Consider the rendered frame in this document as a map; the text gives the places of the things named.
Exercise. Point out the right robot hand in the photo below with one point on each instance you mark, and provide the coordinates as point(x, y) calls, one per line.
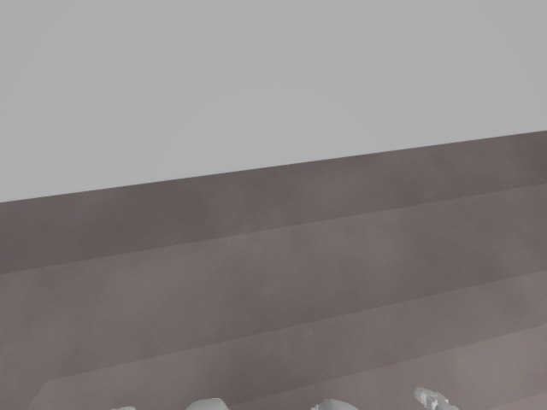
point(432, 400)

